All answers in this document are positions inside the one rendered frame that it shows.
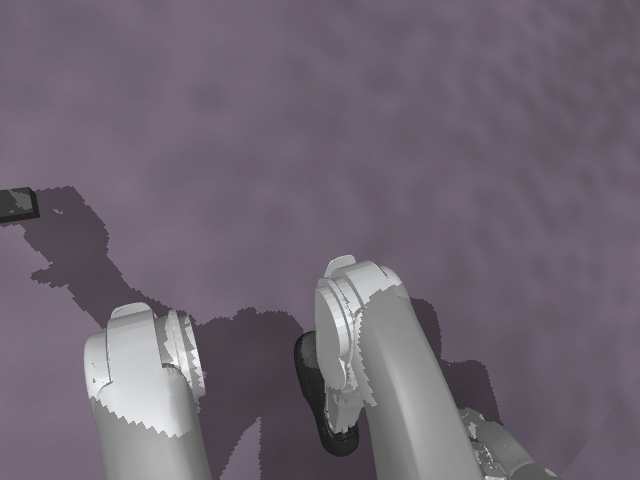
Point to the right robot arm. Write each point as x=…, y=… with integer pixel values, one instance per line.
x=534, y=471

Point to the right robot foot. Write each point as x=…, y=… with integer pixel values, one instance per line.
x=312, y=386

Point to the right robot hand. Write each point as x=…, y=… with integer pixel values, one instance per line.
x=498, y=453

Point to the small box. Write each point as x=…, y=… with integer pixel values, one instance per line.
x=18, y=204

